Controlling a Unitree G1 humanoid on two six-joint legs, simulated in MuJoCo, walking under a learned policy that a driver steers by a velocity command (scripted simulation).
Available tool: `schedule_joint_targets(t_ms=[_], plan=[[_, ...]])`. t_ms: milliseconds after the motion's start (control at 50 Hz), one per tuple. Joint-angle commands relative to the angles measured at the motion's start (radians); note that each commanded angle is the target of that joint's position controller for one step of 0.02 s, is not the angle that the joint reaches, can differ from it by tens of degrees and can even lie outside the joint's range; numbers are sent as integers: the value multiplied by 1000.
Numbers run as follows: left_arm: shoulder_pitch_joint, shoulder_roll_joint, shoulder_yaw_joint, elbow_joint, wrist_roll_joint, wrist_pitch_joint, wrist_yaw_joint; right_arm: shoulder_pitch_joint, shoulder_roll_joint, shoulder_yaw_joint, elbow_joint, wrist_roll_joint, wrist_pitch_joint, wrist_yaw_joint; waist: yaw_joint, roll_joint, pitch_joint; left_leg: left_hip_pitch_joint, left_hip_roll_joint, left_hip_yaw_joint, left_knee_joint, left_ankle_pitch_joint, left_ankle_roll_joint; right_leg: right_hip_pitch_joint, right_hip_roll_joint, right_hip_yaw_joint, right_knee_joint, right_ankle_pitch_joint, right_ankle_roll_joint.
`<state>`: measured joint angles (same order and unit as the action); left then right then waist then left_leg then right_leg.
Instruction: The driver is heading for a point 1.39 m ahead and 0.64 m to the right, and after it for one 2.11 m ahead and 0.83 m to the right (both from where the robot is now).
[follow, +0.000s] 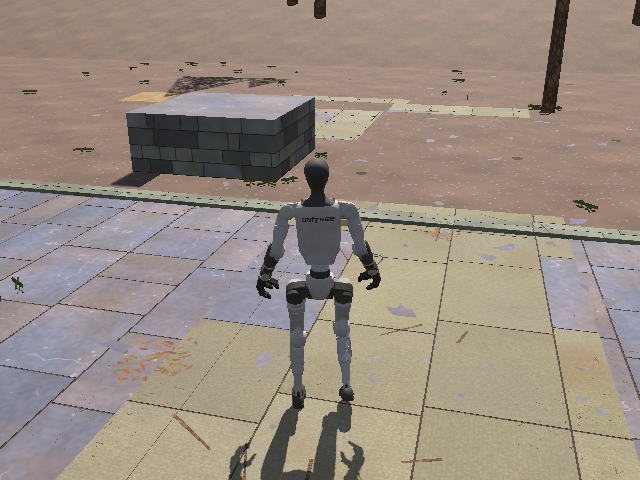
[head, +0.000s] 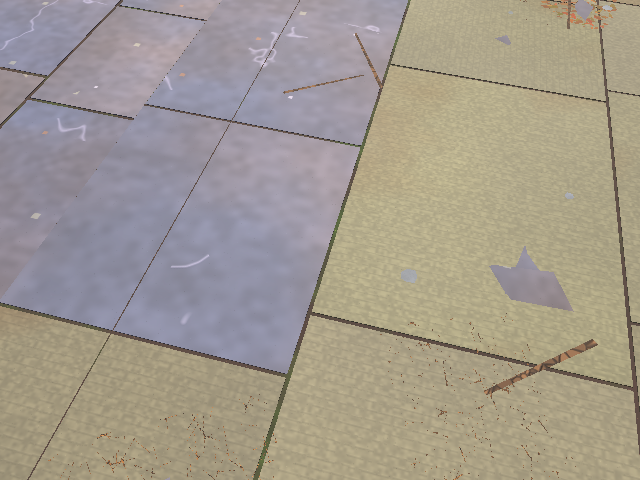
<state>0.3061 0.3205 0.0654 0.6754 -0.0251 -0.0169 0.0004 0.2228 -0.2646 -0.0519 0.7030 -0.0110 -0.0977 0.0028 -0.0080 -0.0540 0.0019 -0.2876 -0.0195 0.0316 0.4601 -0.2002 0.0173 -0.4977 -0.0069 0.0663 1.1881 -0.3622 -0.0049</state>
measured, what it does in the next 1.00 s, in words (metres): walks ahead, turning right: right foot, then left foot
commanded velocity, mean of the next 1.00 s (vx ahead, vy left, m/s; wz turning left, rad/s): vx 0.50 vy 0.00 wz -0.60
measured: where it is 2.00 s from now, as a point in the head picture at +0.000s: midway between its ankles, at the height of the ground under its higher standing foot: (491, 348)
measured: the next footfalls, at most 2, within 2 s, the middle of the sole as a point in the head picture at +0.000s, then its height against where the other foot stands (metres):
right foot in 0.36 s outside the picture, level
left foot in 0.82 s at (355, 406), level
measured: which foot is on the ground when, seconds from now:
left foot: down 0.00-0.36, up 0.38-0.80, down 0.82-1.00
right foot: up 0.00-0.34, down 0.36-0.84, up 0.86-1.00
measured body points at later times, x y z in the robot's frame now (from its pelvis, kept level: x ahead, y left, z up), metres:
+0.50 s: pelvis +0.26 -0.09 +0.00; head +0.30 -0.11 +0.44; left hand +0.48 +0.13 -0.09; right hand +0.29 -0.39 -0.12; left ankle +0.23 +0.09 -0.65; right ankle +0.29 -0.17 -0.74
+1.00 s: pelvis +0.54 -0.13 +0.00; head +0.56 -0.14 +0.45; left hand +0.79 +0.04 -0.11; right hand +0.49 -0.43 -0.10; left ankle +0.63 -0.06 -0.74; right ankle +0.42 -0.22 -0.65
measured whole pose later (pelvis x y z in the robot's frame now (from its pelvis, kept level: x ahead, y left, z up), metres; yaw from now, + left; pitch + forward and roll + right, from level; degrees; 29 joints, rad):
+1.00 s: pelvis +0.54 -0.13 +0.00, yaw -36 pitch +1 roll +1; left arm 0.31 0.32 0.07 0.68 -0.03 -0.01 0.01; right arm 0.21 -0.26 -0.05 0.74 -0.01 -0.10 0.01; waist -0.01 -0.05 0.02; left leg -0.27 -0.02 0.05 0.44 -0.19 0.02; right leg -0.49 -0.02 0.08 1.18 -0.35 -0.01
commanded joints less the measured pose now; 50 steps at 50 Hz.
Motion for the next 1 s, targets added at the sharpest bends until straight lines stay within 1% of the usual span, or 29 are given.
schedule_joint_targets(t_ms=[20, 80, 180, 260, 300, 320, 340, 360, 380, 400, 420, 440, 460, 480, 520, 560, 660, 700, 760, 800, 820, 840, 860, 880, 900, 920, 940, 960, 1000], plan=[[-40, 53, 20, -100, -3, -4, -8, 18, -116, -32, -25, 4, -14, -4, -13, 182, 15, 160, 268, -245, -270, 50, 160, -221, -94, 33, -20, 68, 13], [-94, 33, 12, -119, 6, -1, -10, 29, -154, -46, 6, 1, -16, -6, -18, 138, 23, 184, 287, -154, -295, 169, 180, -259, -106, 31, -131, 158, 31], [-226, 7, -1, -142, 4, -16, -38, 48, -189, -52, 46, 10, -1, -11, -64, 117, 49, 227, 262, 18, -291, 252, 140, -198, -89, -39, -405, 373, 14], [-304, 16, 1, -180, -1, -17, -60, 87, -224, -63, 78, 30, 18, -10, -75, 121, 78, 320, 297, 75, -254, 347, 114, -165, -66, -93, -525, 308, -32], [-269, 47, 18, -184, 6, -12, -63, 81, -254, -73, 81, 40, 30, -15, -34, 147, 39, 361, 300, 118, -138, 667, 93, -66, -9, -146, -551, 205, -75], [-193, 77, 35, -170, 9, -8, -60, 77, -268, -78, 80, 44, 37, -19, 16, 157, -12, 363, 291, 141, -14, 830, 80, 44, 32, -173, -566, 169, -102], [-33, 121, 64, -128, 7, -4, -52, 66, -259, -73, 76, 47, 42, -23, 106, 136, -94, 294, 260, 174, 186, 866, 53, 267, 75, -183, -628, 231, -139], [139, 192, 96, -87, 1, 7, -32, 83, -215, -55, 60, 24, 37, -26, 178, 50, -186, 50, 224, 172, 481, 590, 12, 584, -2, -27, -634, 255, -191], [92, 310, 106, -99, -6, -2, -25, 175, -69, -7, -5, -16, 12, -12, 41, -234, -270, -397, 18, 92, 837, -360, -47, 882, -270, 562, -732, 87, -376], [133, 227, 82, -127, -1, -18, -30, 77, -156, -17, -12, 17, -23, 2, 128, -122, -398, -494, 10, -129, 943, -389, -35, 924, -325, 771, -871, -56, -407], [104, 175, 65, -108, 8, -32, -34, -18, -197, -29, -43, 52, -39, 9, 135, -73, -246, -568, 53, -127, 925, -287, -19, 827, -297, 627, -890, 13, -355], [50, 154, 57, -107, 6, -39, -32, -33, -181, -21, -45, 41, -48, 4, 92, 0, -155, -532, 93, -121, 838, -200, -10, 677, -252, 505, -888, 115, -323], [-17, 128, 48, -115, 10, -39, -30, -33, -180, -25, -34, 15, -49, -3, 49, 32, -101, -468, 120, -119, 754, -154, -18, 544, -214, 418, -893, 232, -299], [-58, 107, 39, -129, 22, -41, -27, -14, -187, -30, -28, 5, -39, -3, 12, 17, -81, -395, 138, -126, 711, -123, -24, 449, -186, 361, -913, 325, -292], [-79, 106, 38, -125, 23, -45, -19, 3, -169, -29, -22, -2, -17, -2, -15, 7, -65, -341, 137, -112, 642, -103, -51, 353, -170, 318, -944, 420, -303], [-60, 121, 41, -106, 17, -47, -6, -32, -139, -20, -31, -9, -4, -4, -13, 17, -38, -330, 122, -93, 542, -42, -79, 277, -144, 256, -956, 463, -299], [11, 145, 50, -62, 5, -34, 15, -229, -91, 3, -74, 2, -9, 12, 62, -14, 3, -228, 47, -80, 173, 274, -93, 207, -74, 196, -940, 317, -225], [45, 149, 52, -42, -1, -31, 15, -268, -108, -2, -88, 14, -15, 19, 76, -24, 7, -196, 30, -97, 111, 293, -86, 231, -94, 243, -916, 263, -214], [59, 134, 51, -26, -3, -24, 18, -259, -148, -20, -93, 19, -24, 25, 60, -51, 4, -164, 26, -127, 47, 203, -55, 317, -126, 334, -831, 223, -193], [40, 118, 48, -28, 0, -16, 18, -168, -164, -36, -72, 20, -31, 21, 8, -75, -17, -44, 20, -105, 4, 139, -18, 326, -109, 358, -750, 251, -166], [41, 79, 34, -33, 5, -17, 16, -74, -190, -51, -56, 9, -36, 14, -38, -59, -83, 117, 59, -123, -8, 128, 17, 291, -60, 321, -625, 274, -133], [60, 15, 11, -49, 22, -20, 14, 72, -244, -65, -46, -5, -37, 6, -87, 69, -224, 370, 236, -295, 3, 77, 78, 169, 10, 228, -337, 106, -93], [184, -11, 0, -80, -14, -27, 15, 141, -307, -82, -8, -11, -22, 14, -26, 421, -320, 621, 429, -775, -121, -213, 226, -169, 114, 114, -36, -250, -36], [165, 95, 19, -49, -20, -25, 19, 109, -208, -60, -29, 12, -18, 19, -48, 289, -233, 572, 426, -813, -167, -411, 205, -278, 35, 139, 88, -202, -18], [60, 140, 33, -59, -12, -19, 18, 72, -157, -47, -35, 14, -11, 14, -71, 201, -120, 462, 387, -650, -174, -359, 166, -303, 5, 112, 114, -109, -10], [13, 130, 33, -66, -1, -15, 20, 28, -141, -39, -39, 4, -6, 12, -55, 133, -63, 354, 346, -524, -184, -217, 147, -268, -27, 85, 97, -40, -3], [-20, 117, 36, -77, 6, -15, 16, 3, -121, -33, -30, 0, -3, 10, -42, 129, -15, 276, 311, -434, -203, -105, 147, -252, -53, 82, 54, 5, 0], [-16, 98, 35, -80, 0, -12, 9, -7, -112, -29, -24, -5, -5, 5, -21, 160, -3, 223, 286, -360, -225, -39, 139, -207, -79, 76, 27, 34, -1], [-16, 60, 29, -83, -6, -2, 3, -6, -106, -30, -7, 2, -13, 3, -13, 176, 5, 188, 268, -262, -264, 35, 150, -190, -93, 48, -11, 54, 3]])
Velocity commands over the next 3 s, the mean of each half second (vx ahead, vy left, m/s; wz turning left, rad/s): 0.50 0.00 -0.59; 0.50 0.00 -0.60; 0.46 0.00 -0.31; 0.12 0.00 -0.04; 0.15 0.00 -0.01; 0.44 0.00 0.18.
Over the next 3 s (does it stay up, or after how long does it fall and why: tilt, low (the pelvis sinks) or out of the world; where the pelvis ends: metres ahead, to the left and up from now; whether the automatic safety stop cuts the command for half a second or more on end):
stays up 0.99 -0.63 -0.01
